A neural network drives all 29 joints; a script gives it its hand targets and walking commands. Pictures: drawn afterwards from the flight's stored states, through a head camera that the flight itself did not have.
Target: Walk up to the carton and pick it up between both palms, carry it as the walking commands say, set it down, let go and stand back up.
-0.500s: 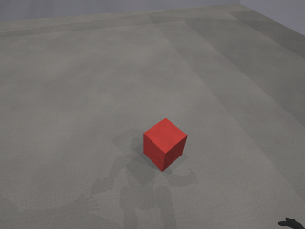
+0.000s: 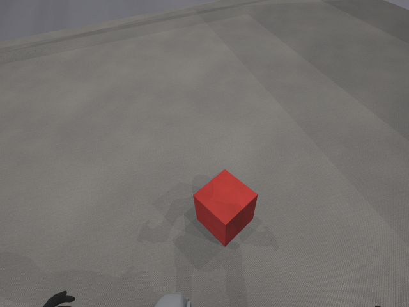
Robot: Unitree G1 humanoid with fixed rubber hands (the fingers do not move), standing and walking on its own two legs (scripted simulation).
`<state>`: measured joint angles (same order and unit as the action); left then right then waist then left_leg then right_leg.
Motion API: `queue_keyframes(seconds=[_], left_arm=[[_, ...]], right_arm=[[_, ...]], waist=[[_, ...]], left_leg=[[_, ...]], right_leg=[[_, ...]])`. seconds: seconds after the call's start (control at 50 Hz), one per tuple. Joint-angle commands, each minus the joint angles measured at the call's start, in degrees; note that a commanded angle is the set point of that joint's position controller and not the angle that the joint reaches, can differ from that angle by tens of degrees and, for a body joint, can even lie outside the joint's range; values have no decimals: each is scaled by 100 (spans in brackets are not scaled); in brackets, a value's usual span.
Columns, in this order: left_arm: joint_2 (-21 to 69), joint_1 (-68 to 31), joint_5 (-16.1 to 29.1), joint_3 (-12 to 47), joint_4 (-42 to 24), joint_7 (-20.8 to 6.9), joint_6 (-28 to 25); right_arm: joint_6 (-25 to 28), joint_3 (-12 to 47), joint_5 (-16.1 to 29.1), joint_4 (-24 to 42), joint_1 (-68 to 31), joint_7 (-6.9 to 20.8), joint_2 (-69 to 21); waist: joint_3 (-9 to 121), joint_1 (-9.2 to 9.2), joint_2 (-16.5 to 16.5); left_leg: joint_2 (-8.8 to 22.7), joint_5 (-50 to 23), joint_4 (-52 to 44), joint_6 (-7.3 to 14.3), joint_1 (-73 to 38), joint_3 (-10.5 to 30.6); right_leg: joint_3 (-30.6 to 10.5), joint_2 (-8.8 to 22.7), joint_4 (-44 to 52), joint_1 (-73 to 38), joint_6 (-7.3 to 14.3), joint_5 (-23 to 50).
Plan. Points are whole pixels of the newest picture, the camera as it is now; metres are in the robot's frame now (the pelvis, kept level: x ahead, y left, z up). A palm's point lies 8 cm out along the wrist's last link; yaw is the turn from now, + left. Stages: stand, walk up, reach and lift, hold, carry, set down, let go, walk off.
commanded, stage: walk up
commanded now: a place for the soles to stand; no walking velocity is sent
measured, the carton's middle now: (224, 207) +0.68 -0.03 -0.65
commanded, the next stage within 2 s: none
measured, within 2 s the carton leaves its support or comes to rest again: neither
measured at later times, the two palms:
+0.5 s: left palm (63, 268) +0.22 +0.35 -0.09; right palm (402, 296) +0.17 -0.32 -0.05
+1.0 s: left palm (82, 264) +0.24 +0.32 -0.10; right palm (385, 267) +0.23 -0.34 -0.09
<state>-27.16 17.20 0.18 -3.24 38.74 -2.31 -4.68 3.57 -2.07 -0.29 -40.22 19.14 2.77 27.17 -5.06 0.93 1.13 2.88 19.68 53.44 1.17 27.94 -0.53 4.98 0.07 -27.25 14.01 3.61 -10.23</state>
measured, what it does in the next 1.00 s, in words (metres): walks ahead: left foot, then right foot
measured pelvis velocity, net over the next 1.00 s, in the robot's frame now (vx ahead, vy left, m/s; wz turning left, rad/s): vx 0.15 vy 0.00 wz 0.01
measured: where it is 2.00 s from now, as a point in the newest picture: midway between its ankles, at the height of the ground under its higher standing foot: (175, 304)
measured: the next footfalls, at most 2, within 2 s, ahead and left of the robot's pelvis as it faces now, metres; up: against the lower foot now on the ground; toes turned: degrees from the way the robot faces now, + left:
left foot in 0.24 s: +0.16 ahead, +0.14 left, +0.00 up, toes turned +4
right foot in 0.62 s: +0.28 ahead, -0.11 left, +0.00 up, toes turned -3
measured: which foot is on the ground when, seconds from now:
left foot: up 0.00-0.22, down 0.24-0.62, up 0.64-0.88, down 0.90-1.00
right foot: down 0.00-0.22, up 0.24-0.60, down 0.62-1.00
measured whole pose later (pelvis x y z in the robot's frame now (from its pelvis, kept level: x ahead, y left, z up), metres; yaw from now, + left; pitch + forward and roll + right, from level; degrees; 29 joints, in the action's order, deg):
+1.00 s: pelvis +0.15 +0.00 -0.01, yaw +0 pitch -3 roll +0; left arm -25.1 14.1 -0.4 -0.9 45.8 -1.5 0.2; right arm 1.7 -2.0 -1.7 -47.4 16.3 0.0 26.8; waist -2.6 0.6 -1.6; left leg 0.6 15.9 35.4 0.6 17.0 -1.9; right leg 3.9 2.0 -37.7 21.3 1.4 -20.8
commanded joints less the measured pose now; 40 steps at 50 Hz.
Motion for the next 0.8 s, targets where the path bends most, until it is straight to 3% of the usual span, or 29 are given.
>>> queue_keyframes(seconds=[0.0, 0.1, 0.14, 0.16, 0.18, 0.2, 0.22, 0.24, 0.28, 0.3, 0.34, 0.38, 0.44, 0.46, 0.5, 0.54, 0.56, 0.58, 0.6, 0.62, 0.64, 0.66, 0.68, 0.7, 0.78], left_arm=[[-1316, 26, -75, -404, -329, -113, -9], [-1372, 190, -156, -408, -276, -179, 71], [-1200, 250, -178, -335, -271, -180, 105], [-950, 363, -154, -239, -267, -163, 113], [-575, 482, -81, -113, -345, -137, 90], [-668, 430, -117, -123, -264, -71, 110], [-938, 430, -116, -180, -156, -27, 126], [-1040, 498, -122, -193, -100, -35, 137], [-1058, 505, -66, -228, -26, -69, 145], [-1005, 587, -43, -250, 57, -102, 160], [-844, 406, -22, -245, 4, -131, 209], [-742, 256, -2, -209, -52, -178, 236], [-615, 78, -19, -212, 8, -129, 252], [-631, 48, -31, -226, 32, -94, 242], [-644, -34, -55, -242, 83, -25, 204], [-826, 226, -104, -328, 264, 49, 159], [-1111, 460, -139, -409, 314, 104, 137], [-1350, 588, -102, -460, 206, 138, 124], [-1388, 522, -5, -390, 88, 158, 115], [-1332, 437, 16, -360, 97, 202, 122], [-1258, 169, 34, -303, 34, 223, 134], [-1182, 68, -8, -314, 81, 232, 175], [-1088, 54, -44, -242, 71, 218, 182], [-1081, 38, -60, -212, 23, 191, 204], [-1132, -509, -62, -170, -18, 159, 275]], right_arm=[[20, -448, -41, 196, -6, 117, 908], [99, -530, -65, 124, -224, 69, 947], [196, -567, -97, -44, 161, 16, 952], [263, -618, -124, -120, 521, -65, 1060], [330, -731, -230, -141, 997, -167, 1498], [356, -763, -157, -3, 897, -226, 1714], [358, -706, -18, 102, 683, -264, 1595], [355, -668, 84, 145, 511, -249, 1547], [325, -612, 56, 204, 395, -236, 1334], [326, -600, 45, 237, 362, -232, 1296], [326, -579, 42, 216, 460, -229, 1291], [289, -578, 20, 298, 361, -190, 1332], [171, -523, 1, 375, 190, -199, 1208], [127, -494, 18, 377, 200, -203, 1168], [29, -442, 63, 349, 223, -210, 1143], [-32, -346, 93, 385, 191, -236, 1021], [-11, -273, 112, 404, 282, -251, 832], [-10, -189, 163, 445, 476, -273, 617], [-104, -233, 87, 397, 480, -338, 769], [-135, -279, 10, 328, 467, -364, 883], [-99, -284, 22, 320, 427, -369, 901], [-70, -216, 40, 193, 488, -336, 856], [-45, -246, 70, 42, 478, -305, 832], [-43, -295, 56, -36, 539, -293, 843], [-130, -282, -26, -315, 514, -302, 739]], waist=[[51, 13, -1126], [-54, 49, -847], [151, -131, -275], [303, -351, 274], [672, -625, 1599], [152, -550, 1345], [-170, -345, 572], [-5, -246, 306], [67, -196, 256], [119, -157, 396], [159, -200, 645], [100, -188, 875], [138, -204, 1023], [180, -210, 932], [270, -181, 649], [523, 62, 142], [794, 214, -598], [1231, 302, -1536], [1000, 181, -1257], [483, 126, -945], [420, 74, -996], [489, 138, -1060], [509, 150, -1268], [616, 114, -1314], [720, -117, -1100]], left_leg=[[60, -893, -1349, -103, -572, -252], [-91, -480, -1629, -79, -929, -382], [-281, -211, -2218, 71, -1719, -389], [-108, 234, -2835, 225, -2431, 40], [1260, 1578, -3722, 714, -3313, 2088], [1987, 1378, -4023, 1199, -3083, 3341], [2101, 309, -3912, 1284, -2622, 3024], [1998, -484, -3766, 1353, -2609, 2619], [1483, -2171, -3587, 1108, -2424, 1490], [1264, -2872, -3457, 1013, -2370, 1058], [1080, -3429, -3391, 996, -2257, 662], [929, -2694, -3538, 976, -1729, 329], [853, -3182, -3256, 925, -1499, 69], [895, -3421, -3071, 903, -1475, 68], [883, -3173, -2658, 815, -1319, 91], [652, -2385, -1871, 579, -926, 19], [352, -1936, -940, 358, -560, -244], [-224, -134, 497, 100, -136, -401], [-294, 1593, 955, 97, -61, 101], [-204, 1662, 1086, 113, 109, 321], [-61, 1489, 708, 100, 329, 240], [25, 1439, -16, 61, 85, 144], [-67, 1143, -412, 13, -280, -29], [-163, 857, -487, -37, -574, -155], [-368, -323, -1450, 29, -1553, -369]], right_leg=[[-1261, 1213, 1611, 776, 764, -2046], [-1497, 1344, 1481, 1011, 809, -2640], [-1262, 1107, 550, 1076, 711, -2428], [-959, 825, -420, 1415, 516, -2044], [-365, 235, -2330, 2391, 116, -1696], [-785, -74, -3208, 3201, -60, -1846], [-1052, 186, -3436, 3103, -82, -1555], [-957, 411, -3301, 2886, -123, -1452], [-940, 415, -2813, 2236, -213, -1151], [-850, 339, -2767, 1977, -258, -1053], [-656, 323, -2525, 1821, -305, -700], [-444, 353, -2044, 1373, -290, -309], [-109, 233, -1422, 825, -304, 222], [-32, 158, -1306, 697, -280, 218], [31, 61, -889, 306, -185, 200], [-65, -74, -376, -622, 22, 235], [-818, 579, -120, -1151, 317, 626], [-2465, 1915, 359, -1327, 1023, 809], [-3089, 2309, 627, -692, 1425, 636], [-2849, 2158, 727, -261, 1403, 452], [-2380, 1972, 411, -573, 1342, 1219], [-1846, 1716, 246, -437, 1155, 1477], [-1456, 1537, 225, -160, 1096, 1723], [-1338, 1432, 210, -31, 1041, 1708], [-1184, 1259, 225, 791, 675, -312]])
